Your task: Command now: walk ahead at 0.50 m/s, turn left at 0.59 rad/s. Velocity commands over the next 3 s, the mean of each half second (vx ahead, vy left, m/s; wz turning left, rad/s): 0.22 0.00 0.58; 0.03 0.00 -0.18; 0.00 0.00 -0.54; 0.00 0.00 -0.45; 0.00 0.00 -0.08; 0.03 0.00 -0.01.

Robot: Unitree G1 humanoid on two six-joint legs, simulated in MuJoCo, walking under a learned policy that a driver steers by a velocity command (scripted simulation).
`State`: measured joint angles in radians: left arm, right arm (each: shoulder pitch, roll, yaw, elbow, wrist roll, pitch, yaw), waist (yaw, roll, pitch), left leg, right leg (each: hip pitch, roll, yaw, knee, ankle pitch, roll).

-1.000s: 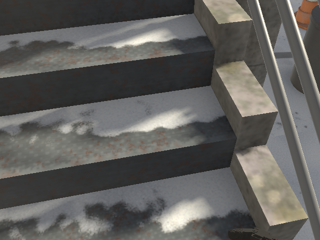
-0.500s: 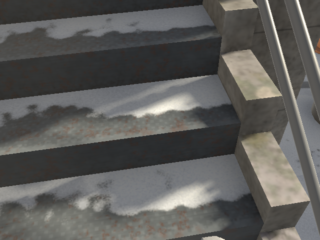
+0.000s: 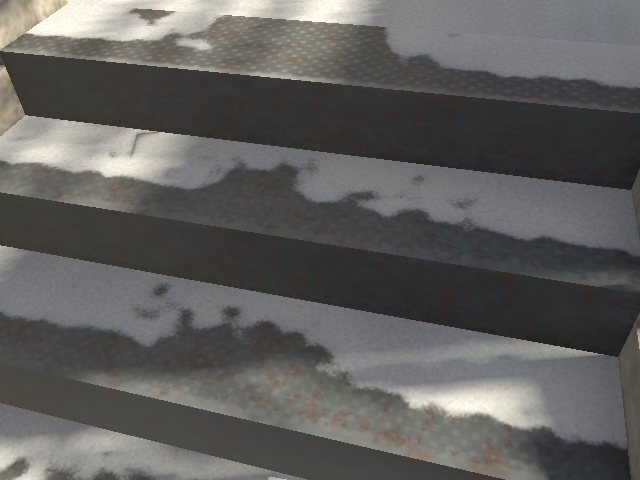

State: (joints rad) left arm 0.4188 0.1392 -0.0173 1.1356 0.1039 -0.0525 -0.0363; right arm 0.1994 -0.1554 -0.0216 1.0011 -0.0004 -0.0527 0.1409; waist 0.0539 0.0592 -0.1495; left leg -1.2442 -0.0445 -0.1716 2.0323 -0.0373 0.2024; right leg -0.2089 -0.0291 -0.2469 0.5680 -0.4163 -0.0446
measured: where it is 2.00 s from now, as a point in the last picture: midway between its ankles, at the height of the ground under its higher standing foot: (327, 425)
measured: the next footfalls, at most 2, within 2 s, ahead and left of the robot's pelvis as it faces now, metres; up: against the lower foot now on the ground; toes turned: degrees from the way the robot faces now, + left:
left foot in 0.28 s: +0.36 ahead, +0.18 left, +0.16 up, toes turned +13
right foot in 1.16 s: +0.63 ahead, -0.05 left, +0.33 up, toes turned +3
